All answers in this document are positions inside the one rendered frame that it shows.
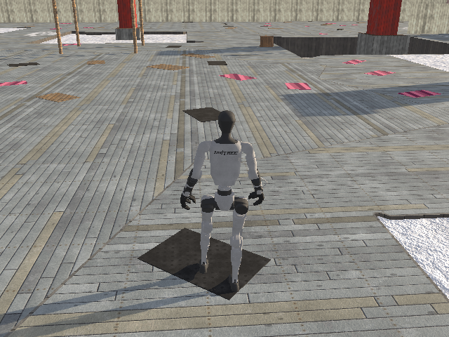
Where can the robot left upper arm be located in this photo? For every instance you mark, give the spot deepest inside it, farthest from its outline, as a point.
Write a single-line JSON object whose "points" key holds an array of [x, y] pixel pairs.
{"points": [[199, 158]]}

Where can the right robot hand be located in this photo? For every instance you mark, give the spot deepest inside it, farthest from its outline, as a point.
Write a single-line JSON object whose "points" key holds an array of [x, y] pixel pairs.
{"points": [[255, 195]]}

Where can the robot left forearm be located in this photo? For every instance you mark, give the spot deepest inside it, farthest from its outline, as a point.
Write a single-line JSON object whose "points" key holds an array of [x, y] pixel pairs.
{"points": [[189, 185]]}

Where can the robot right forearm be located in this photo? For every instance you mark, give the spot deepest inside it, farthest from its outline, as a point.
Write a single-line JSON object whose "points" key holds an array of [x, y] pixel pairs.
{"points": [[257, 184]]}

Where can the left robot thigh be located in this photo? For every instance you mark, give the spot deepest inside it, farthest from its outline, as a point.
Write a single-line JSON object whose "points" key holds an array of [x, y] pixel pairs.
{"points": [[207, 208]]}

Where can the left robot hand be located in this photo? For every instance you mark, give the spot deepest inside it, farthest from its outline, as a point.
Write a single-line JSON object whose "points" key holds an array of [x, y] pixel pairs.
{"points": [[184, 199]]}

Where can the right robot foot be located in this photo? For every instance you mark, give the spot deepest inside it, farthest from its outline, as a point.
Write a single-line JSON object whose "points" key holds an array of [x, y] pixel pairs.
{"points": [[234, 286]]}

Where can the robot right upper arm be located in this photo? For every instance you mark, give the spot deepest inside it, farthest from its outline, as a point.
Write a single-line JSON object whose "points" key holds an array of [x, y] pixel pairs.
{"points": [[247, 148]]}

